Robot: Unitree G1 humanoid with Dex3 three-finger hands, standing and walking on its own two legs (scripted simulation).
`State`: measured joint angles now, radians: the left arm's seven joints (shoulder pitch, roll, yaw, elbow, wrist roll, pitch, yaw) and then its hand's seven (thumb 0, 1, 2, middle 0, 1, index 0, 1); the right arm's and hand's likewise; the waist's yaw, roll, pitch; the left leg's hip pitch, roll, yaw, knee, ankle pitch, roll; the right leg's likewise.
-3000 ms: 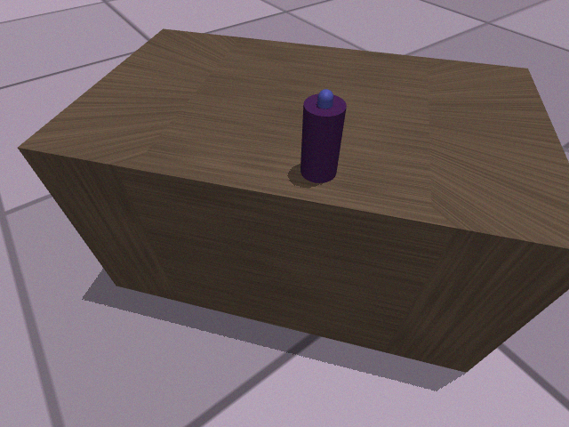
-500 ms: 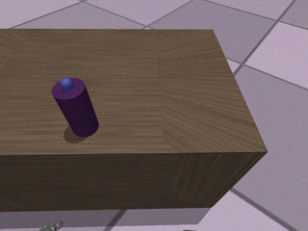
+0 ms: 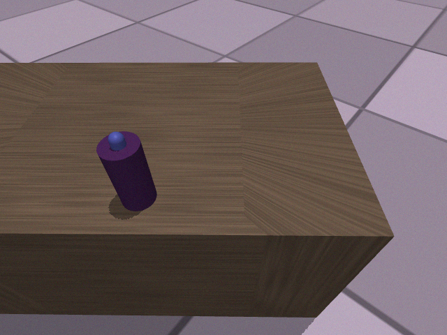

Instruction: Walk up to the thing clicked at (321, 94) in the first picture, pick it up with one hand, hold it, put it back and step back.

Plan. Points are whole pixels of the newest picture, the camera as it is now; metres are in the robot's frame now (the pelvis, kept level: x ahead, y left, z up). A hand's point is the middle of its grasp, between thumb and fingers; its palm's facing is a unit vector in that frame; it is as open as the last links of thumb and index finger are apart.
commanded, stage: walk up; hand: left
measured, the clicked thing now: (128, 169) +0.45 +0.24 +0.02
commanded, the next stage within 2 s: stand in 0.30 s
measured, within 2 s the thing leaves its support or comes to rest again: neither
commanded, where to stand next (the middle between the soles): +0.05 +0.02 m, yaw +1 degrees
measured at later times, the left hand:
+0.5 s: hand out of the picture +0.10 +0.25 -0.15, palm faces -0.02 -0.94 -0.34, open 7.4 cm
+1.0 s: hand out of the picture +0.11 +0.24 -0.15, palm faces -0.02 -0.94 -0.35, open 7.4 cm
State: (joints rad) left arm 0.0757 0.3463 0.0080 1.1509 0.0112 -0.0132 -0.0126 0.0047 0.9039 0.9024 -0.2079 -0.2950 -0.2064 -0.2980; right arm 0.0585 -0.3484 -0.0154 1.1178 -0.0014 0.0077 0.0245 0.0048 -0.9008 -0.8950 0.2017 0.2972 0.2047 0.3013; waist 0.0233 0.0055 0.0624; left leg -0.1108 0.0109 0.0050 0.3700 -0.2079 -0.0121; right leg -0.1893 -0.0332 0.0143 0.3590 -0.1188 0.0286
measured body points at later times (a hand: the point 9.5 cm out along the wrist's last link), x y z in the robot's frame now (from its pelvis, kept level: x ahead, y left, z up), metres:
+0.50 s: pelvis +0.02 -0.01 +0.00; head +0.03 -0.01 +0.45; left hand +0.10 +0.30 -0.13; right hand +0.08 -0.31 -0.13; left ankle +0.00 +0.13 -0.75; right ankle +0.05 -0.14 -0.75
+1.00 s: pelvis +0.03 -0.02 +0.00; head +0.04 -0.02 +0.45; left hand +0.11 +0.29 -0.13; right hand +0.11 -0.32 -0.13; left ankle +0.00 +0.13 -0.75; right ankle +0.05 -0.14 -0.75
